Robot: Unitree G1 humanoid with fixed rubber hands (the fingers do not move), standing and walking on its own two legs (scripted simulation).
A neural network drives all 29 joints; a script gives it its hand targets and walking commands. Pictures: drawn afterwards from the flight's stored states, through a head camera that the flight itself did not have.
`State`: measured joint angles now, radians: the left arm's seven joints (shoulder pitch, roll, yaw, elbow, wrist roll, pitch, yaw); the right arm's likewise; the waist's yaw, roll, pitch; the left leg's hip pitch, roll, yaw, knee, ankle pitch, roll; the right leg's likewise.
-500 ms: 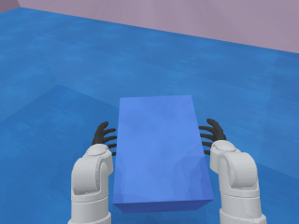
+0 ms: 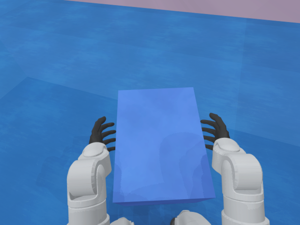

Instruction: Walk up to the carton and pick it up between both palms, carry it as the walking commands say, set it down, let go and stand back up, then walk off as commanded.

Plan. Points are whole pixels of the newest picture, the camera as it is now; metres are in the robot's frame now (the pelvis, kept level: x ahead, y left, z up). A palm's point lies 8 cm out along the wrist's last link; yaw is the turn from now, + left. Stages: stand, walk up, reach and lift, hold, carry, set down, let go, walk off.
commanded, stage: carry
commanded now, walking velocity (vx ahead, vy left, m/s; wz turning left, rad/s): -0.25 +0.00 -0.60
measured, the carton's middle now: (158, 148) +0.31 -0.01 +0.01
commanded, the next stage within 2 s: none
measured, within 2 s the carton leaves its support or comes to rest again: neither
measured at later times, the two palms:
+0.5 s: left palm (120, 166) +0.21 +0.08 +0.12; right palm (272, 205) +0.13 -0.20 +0.11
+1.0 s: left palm out of the picture +0.07 +0.05 +0.12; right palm out of the picture -0.10 -0.19 +0.12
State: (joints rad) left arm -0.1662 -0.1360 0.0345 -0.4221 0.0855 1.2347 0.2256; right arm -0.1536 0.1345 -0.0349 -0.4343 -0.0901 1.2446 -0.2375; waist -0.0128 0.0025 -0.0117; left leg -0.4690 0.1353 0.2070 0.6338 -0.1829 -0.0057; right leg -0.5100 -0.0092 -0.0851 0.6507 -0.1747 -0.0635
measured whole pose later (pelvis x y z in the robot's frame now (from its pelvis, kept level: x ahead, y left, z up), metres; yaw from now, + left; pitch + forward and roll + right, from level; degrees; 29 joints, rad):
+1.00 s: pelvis -0.23 +0.07 +0.02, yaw -36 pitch +3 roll -1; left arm -0.13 -0.13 0.04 -0.44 0.09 1.24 0.22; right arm -0.12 0.13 -0.01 -0.42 -0.09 1.23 -0.22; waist 0.03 0.00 -0.06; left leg -0.34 0.09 0.13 0.53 -0.23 0.01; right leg -0.61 0.03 -0.03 1.05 -0.43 0.00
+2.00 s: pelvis -0.49 +0.27 +0.02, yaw -66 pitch +4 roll +1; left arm -0.14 -0.13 0.01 -0.37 0.11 1.22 0.21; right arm -0.10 0.13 -0.02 -0.41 -0.09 1.24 -0.25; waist -0.03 0.02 -0.07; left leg -0.54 0.10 0.12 0.91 -0.50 -0.06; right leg -0.38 -0.03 -0.05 0.57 -0.26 -0.02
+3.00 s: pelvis -0.54 +0.34 +0.02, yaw -65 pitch +3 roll +0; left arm -0.17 -0.14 0.04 -0.34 0.12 1.24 0.22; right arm -0.17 0.14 -0.02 -0.35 -0.12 1.26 -0.24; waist 0.00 0.00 -0.13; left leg -0.37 0.06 0.13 0.51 -0.20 0.00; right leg -0.38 -0.02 -0.07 0.53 -0.22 -0.02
